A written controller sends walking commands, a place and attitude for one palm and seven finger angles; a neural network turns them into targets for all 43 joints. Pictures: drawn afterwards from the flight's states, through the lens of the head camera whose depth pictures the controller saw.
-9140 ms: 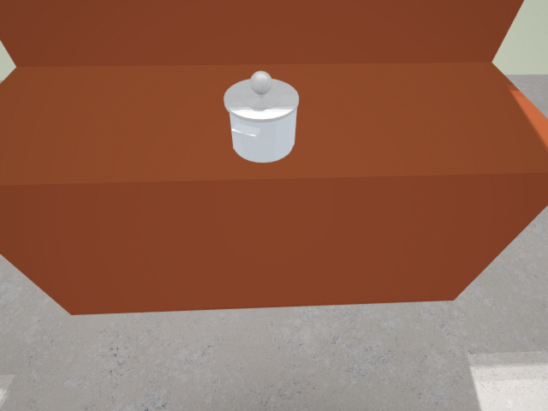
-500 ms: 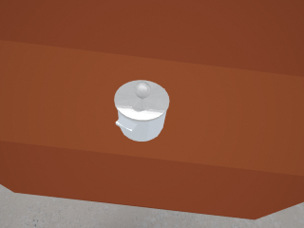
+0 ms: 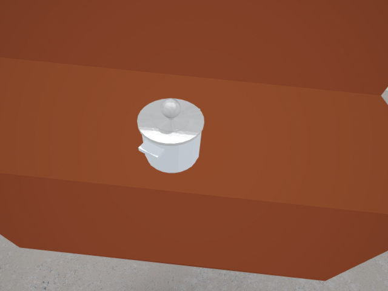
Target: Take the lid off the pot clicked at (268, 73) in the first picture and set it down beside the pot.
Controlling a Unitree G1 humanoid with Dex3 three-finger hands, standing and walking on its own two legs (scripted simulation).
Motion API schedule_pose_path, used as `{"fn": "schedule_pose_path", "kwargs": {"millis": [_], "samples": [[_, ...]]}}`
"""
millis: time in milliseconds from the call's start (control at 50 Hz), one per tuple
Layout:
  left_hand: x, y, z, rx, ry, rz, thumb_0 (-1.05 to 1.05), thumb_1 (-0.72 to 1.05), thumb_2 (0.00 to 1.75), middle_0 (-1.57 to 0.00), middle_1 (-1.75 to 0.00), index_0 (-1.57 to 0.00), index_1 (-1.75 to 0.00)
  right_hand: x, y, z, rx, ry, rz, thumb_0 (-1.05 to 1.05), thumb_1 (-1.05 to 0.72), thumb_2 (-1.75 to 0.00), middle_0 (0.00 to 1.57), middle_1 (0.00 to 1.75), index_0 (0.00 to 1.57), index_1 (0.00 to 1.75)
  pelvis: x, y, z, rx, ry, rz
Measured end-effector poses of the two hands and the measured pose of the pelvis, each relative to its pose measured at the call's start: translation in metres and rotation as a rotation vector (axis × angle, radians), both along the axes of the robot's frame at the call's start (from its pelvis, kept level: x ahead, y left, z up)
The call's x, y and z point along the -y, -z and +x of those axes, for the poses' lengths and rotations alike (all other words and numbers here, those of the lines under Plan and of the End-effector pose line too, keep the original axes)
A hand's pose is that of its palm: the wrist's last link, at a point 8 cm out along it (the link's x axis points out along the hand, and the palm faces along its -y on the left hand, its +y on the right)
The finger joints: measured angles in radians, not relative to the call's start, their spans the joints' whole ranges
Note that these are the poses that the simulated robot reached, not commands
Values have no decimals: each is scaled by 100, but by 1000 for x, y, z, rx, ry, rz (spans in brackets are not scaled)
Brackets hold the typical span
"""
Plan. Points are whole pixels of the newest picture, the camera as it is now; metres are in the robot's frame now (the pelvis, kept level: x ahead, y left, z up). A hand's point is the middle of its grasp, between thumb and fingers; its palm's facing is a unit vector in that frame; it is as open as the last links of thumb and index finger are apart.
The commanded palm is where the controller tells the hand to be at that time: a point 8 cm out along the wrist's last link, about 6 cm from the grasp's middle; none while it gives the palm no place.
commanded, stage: come to a stop and stand still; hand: left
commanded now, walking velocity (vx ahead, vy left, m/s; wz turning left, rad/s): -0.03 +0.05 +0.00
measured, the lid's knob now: (170, 108) +0.47 +0.09 +0.13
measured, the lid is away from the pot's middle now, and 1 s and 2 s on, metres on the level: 0.00 0.00 0.00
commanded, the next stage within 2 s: look again from close up in 0.92 s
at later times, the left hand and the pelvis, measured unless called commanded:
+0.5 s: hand out of the picture -0.01 +0.17 -0.18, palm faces +0.03 -0.99 -0.11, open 7.3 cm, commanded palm none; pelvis +0.03 +0.03 +0.01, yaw +0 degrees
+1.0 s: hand out of the picture -0.01 +0.20 -0.18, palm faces +0.02 -0.99 -0.11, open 7.3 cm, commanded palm none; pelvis +0.03 +0.05 +0.01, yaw +0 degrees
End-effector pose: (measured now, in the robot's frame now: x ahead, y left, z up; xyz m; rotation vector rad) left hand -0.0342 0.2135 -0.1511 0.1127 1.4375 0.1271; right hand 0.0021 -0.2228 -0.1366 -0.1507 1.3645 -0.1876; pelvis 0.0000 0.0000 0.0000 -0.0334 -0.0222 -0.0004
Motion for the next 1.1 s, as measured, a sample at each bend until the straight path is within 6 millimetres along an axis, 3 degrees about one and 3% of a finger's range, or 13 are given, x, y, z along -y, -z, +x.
{"fn": "schedule_pose_path", "kwargs": {"millis": [160,320,740,1100], "samples": [[10,1,17,10,-3,-44,0,91,90,-20,-30,-20,-30,-32,-1,-22,-91,16,48,1,-92,-90,20,30,19,30,-8,-3,11,0,2,12],[3,0,25,-2,-7,-48,0,91,90,-20,-30,-20,-30,-55,-2,-20,-115,30,72,1,-92,-90,20,30,20,30,-18,-5,19,-14,-2,15],[-24,0,24,-46,-10,-43,0,91,90,-20,-30,-20,-30,-52,-9,13,-68,8,-3,2,-93,-90,20,30,20,30,-42,-7,33,-19,-1,17],[-44,1,25,-36,6,-28,0,91,90,-20,-30,-20,-30,-63,-4,15,-48,-12,7,2,-93,-90,20,30,20,30,-59,-2,30,-21,-7,2]]}}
